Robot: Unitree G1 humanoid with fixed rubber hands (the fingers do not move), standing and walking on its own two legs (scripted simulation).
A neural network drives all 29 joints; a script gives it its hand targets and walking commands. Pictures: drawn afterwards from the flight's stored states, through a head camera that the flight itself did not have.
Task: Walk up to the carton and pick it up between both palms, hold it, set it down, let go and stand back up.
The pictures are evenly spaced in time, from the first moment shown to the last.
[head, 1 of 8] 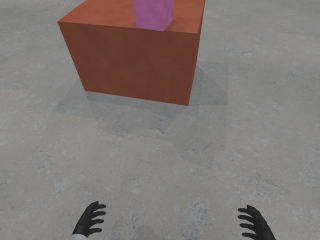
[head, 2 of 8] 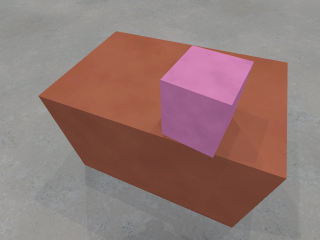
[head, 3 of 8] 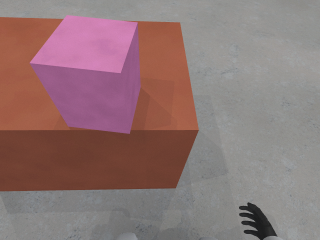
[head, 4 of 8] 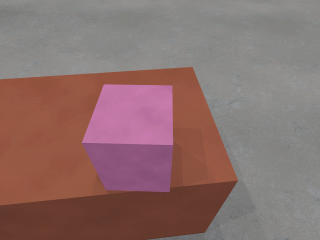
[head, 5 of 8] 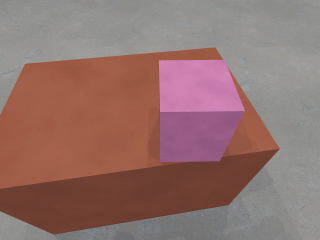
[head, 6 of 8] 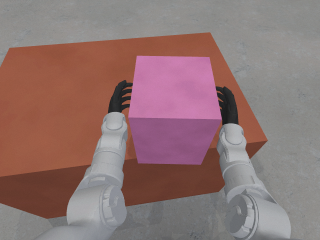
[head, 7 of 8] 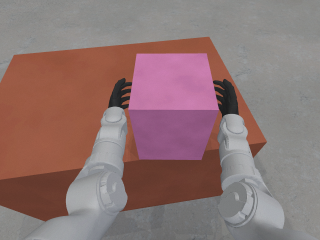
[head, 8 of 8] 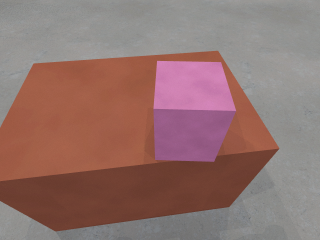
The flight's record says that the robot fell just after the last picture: no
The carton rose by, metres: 0.18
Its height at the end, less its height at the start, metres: +0.00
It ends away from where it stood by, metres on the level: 0.02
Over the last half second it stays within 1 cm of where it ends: yes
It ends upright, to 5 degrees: yes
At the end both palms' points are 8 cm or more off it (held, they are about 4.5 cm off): yes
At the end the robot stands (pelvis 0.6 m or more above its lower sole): yes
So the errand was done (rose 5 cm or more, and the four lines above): yes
